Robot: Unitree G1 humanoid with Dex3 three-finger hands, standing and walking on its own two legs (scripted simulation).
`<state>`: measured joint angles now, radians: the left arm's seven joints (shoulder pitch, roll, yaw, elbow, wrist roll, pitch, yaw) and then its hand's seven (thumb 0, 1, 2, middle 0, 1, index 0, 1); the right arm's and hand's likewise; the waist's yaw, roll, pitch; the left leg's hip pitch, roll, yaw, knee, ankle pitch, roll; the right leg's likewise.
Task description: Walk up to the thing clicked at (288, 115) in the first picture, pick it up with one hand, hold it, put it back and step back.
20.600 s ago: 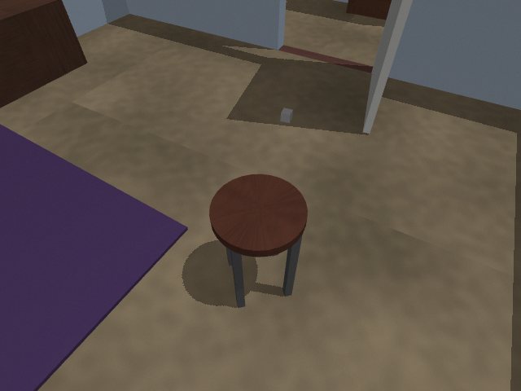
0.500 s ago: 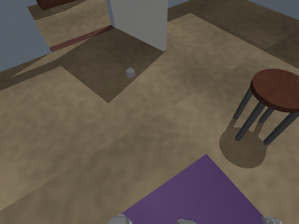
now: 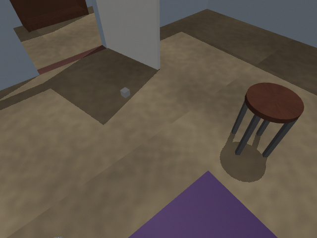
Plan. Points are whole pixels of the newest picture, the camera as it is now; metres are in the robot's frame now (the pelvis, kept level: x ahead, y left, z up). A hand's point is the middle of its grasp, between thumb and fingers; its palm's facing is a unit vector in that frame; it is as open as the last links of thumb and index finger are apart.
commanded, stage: walk up
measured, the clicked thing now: (125, 92) +1.49 +0.29 -0.76
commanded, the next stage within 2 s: stand in 0.34 s
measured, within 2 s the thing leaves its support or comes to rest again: neither
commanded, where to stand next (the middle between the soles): +0.06 +0.01 m, yaw +1 degrees
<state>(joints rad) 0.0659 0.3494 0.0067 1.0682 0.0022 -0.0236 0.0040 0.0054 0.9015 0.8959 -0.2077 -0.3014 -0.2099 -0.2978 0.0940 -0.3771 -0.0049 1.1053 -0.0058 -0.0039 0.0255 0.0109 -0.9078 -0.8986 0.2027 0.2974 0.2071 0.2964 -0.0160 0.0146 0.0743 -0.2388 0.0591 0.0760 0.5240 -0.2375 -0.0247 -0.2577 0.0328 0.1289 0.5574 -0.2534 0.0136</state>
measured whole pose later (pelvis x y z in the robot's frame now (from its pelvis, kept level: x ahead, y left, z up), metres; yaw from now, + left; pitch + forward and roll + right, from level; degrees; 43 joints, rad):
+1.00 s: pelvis +0.02 +0.01 +0.01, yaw +2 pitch -2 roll +0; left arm 0.10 0.34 0.01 1.14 0.01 -0.02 0.00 0.00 0.90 0.90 -0.21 -0.30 -0.21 -0.30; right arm 0.07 -0.35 -0.03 1.14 -0.01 0.00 0.02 0.01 -0.91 -0.90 0.20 0.30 0.21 0.30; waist -0.01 0.00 0.05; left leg -0.13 0.04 0.06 0.34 -0.17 -0.02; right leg -0.13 0.00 0.11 0.34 -0.18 0.03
